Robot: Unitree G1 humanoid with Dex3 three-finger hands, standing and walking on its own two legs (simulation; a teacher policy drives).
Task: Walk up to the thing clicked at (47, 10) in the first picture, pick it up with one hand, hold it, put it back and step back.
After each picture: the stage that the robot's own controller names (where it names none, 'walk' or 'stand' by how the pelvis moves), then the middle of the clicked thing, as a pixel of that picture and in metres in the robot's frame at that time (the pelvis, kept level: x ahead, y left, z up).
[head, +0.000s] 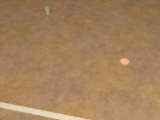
stand; (47, 10) +2.33 +0.53 -0.72
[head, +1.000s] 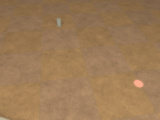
walk; (58, 22) +2.21 +0.28 -0.70
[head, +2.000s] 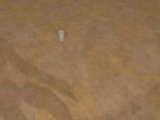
walk; (61, 35) +1.53 +0.15 -0.72
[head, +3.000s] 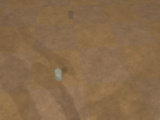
walk; (58, 74) +0.96 +0.19 -0.72
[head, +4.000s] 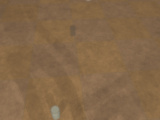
walk; (55, 112) +0.59 +0.19 -0.72
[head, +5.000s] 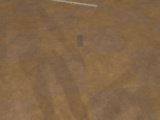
stand; out of the picture +0.39 +0.20 -0.71
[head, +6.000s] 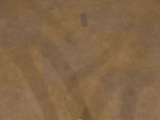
walk; out of the picture +0.35 +0.04 -0.70
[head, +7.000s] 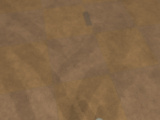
stand; out of the picture +0.34 -0.13 -0.69
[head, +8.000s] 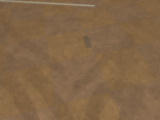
walk; out of the picture +0.36 -0.07 -0.71
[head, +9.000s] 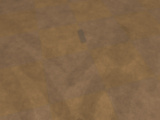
stand; out of the picture +0.30 -0.05 -0.71
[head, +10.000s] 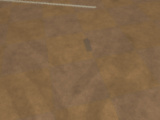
stand; out of the picture +0.30 -0.07 -0.73
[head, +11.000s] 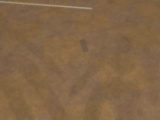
stand; out of the picture +0.31 -0.06 -0.73
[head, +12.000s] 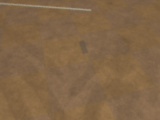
stand; out of the picture +0.31 -0.06 -0.73
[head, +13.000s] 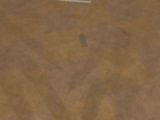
go down; out of the picture +0.30 -0.06 -0.72
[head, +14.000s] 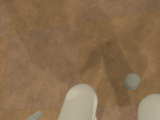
go down; (131, 82) +0.38 -0.07 -0.38
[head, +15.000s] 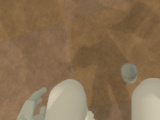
approach; (129, 73) +0.40 -0.10 -0.27
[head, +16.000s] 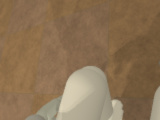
close in; out of the picture +0.40 -0.13 -0.24
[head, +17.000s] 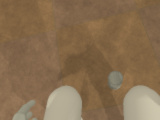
go down; (114, 80) +0.40 -0.08 -0.32
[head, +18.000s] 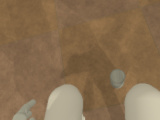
go down; (117, 79) +0.41 -0.08 -0.31
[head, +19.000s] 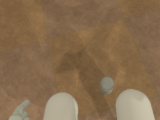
go down; (106, 85) +0.40 -0.07 -0.36
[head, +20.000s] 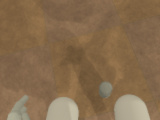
go down; (105, 90) +0.39 -0.07 -0.40
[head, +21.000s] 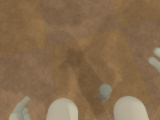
go down; (104, 92) +0.39 -0.07 -0.40
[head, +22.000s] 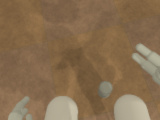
go down; (104, 89) +0.39 -0.07 -0.39
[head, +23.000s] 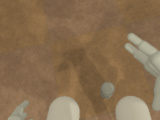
go down; (106, 90) +0.38 -0.07 -0.39
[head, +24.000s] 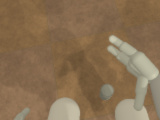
go down; (106, 92) +0.38 -0.07 -0.41
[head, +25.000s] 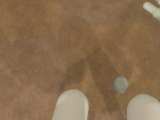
go down; (120, 85) +0.39 -0.08 -0.37
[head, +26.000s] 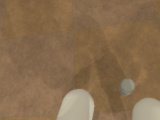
go down; (126, 87) +0.39 -0.09 -0.38
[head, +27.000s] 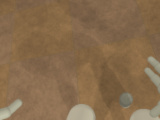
go down; (125, 100) +0.36 -0.08 -0.46
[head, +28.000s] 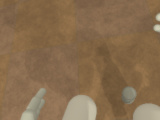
go down; (128, 95) +0.39 -0.07 -0.39
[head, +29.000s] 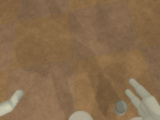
go down; (120, 108) +0.37 -0.07 -0.50
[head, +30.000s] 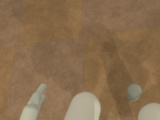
go down; (133, 92) +0.39 -0.08 -0.39
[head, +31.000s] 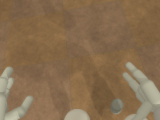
go down; (116, 106) +0.38 -0.07 -0.48
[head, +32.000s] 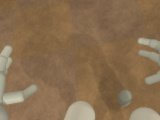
walk; (124, 98) +0.39 -0.07 -0.43
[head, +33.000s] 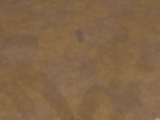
stand; out of the picture +0.31 -0.05 -0.65
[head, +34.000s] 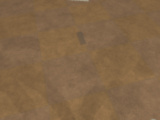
stand; out of the picture +0.32 -0.06 -0.66
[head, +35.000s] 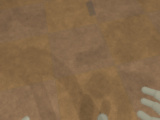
close; out of the picture +0.35 -0.06 -0.59
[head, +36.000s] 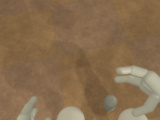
go down; (110, 103) +0.38 -0.06 -0.43
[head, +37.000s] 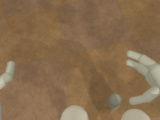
go down; (114, 101) +0.38 -0.06 -0.46
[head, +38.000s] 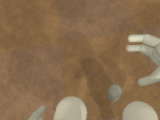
go down; (114, 93) +0.40 -0.06 -0.38
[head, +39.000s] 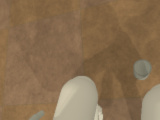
go down; (141, 70) +0.40 -0.10 -0.29
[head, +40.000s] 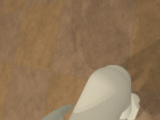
lower; out of the picture +0.39 -0.13 -0.28
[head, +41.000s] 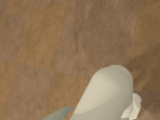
lower; out of the picture +0.40 -0.13 -0.29
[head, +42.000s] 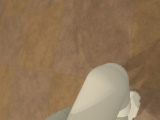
withdraw; out of the picture +0.40 -0.13 -0.28
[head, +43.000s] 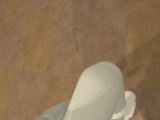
withdraw; out of the picture +0.41 -0.13 -0.25
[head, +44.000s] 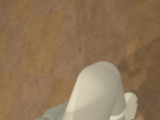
withdraw; out of the picture +0.41 -0.13 -0.24
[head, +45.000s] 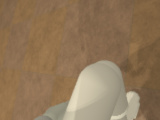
withdraw; out of the picture +0.41 -0.13 -0.24
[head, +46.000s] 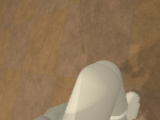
withdraw; out of the picture +0.41 -0.13 -0.24
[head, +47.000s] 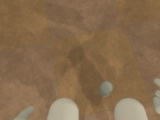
walk; (105, 89) +0.39 -0.08 -0.43
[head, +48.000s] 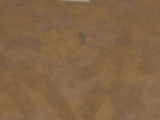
stand; out of the picture +0.32 -0.05 -0.66
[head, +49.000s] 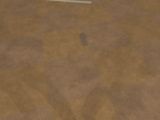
stand; out of the picture +0.33 -0.05 -0.66
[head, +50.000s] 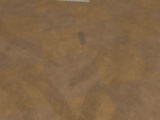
stand; out of the picture +0.34 -0.06 -0.68
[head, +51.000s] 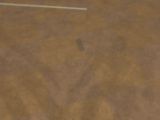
stand; out of the picture +0.35 -0.06 -0.72
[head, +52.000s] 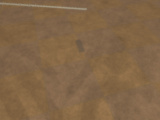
stand; out of the picture +0.32 -0.07 -0.73
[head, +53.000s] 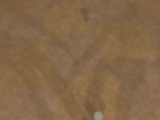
walk; (98, 117) +0.37 -0.04 -0.71
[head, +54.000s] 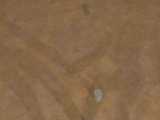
walk; (97, 95) +0.58 -0.08 -0.70
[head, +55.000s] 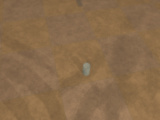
walk; (86, 69) +0.88 -0.06 -0.71
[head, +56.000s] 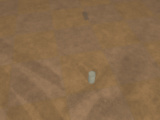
stand; (91, 77) +0.92 -0.08 -0.71
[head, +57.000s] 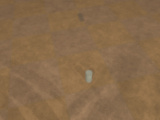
stand; (88, 76) +0.96 -0.06 -0.72
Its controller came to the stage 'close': yes
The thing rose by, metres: 0.00
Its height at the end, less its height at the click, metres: +0.00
